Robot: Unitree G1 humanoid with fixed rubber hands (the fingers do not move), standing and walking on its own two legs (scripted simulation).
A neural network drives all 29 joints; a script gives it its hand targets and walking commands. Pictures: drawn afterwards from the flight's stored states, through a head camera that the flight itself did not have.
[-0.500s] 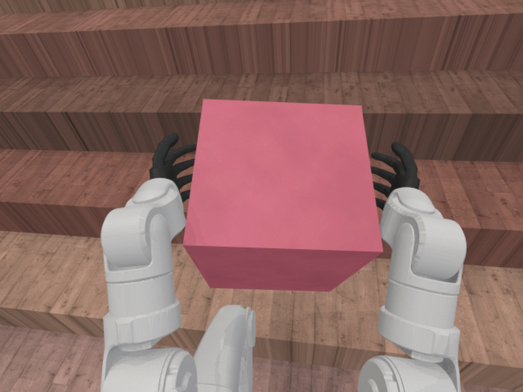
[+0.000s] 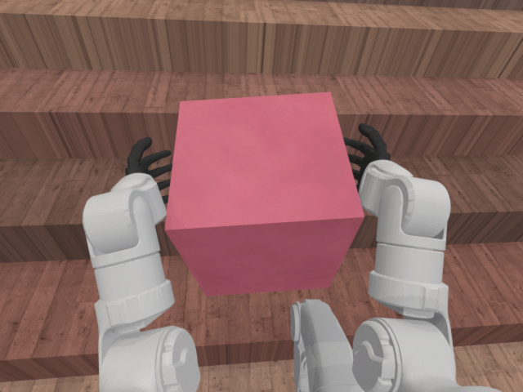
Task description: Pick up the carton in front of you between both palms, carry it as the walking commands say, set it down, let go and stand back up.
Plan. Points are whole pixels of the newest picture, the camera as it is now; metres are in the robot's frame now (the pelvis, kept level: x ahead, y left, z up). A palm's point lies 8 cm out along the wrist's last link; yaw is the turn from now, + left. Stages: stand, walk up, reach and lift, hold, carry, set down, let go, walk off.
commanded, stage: carry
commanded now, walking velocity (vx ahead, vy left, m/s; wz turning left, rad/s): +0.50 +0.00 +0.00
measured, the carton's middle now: (262, 204) +0.38 -0.02 +0.11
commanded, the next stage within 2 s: none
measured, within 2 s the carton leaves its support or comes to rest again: neither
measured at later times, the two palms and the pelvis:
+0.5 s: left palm out of the picture +0.66 +0.11 +0.38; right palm out of the picture +0.67 -0.19 +0.35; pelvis +0.31 -0.04 +0.18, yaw +1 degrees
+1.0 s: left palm out of the picture +0.98 +0.07 +0.53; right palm out of the picture +0.98 -0.23 +0.56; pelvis +0.62 -0.09 +0.37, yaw +0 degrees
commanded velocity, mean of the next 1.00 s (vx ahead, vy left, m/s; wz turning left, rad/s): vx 0.50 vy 0.00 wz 0.00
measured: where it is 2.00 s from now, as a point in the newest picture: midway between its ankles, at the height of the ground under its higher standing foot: (258, 23)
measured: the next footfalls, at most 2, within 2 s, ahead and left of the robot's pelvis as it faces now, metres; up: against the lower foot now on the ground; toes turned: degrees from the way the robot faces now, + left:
right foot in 0.06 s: +0.24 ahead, -0.14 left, +0.18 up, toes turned -4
left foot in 0.54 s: +0.53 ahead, +0.05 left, +0.36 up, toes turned +5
